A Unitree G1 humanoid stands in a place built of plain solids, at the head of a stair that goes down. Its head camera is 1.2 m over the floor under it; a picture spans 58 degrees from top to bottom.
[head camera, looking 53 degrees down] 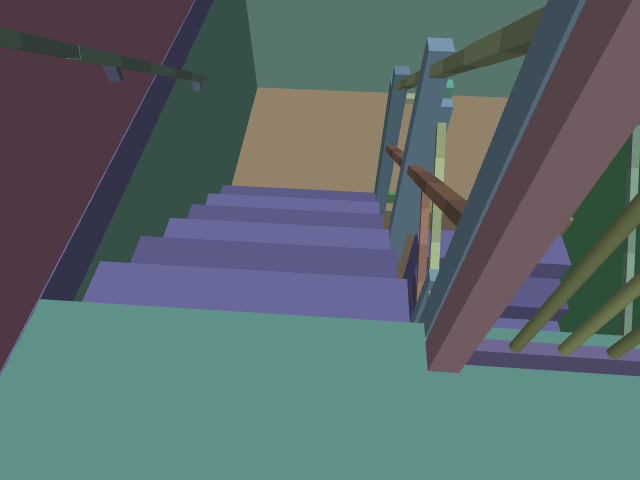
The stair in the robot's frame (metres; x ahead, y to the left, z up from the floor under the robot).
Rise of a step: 0.21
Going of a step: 0.29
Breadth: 1.20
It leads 4 degrees to the right of straight ahead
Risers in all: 7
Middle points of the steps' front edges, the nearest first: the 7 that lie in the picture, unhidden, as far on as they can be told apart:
0.63 0.29 0.00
0.91 0.27 -0.21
1.20 0.25 -0.41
1.49 0.23 -0.62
1.77 0.21 -0.83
2.06 0.19 -1.04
2.34 0.17 -1.25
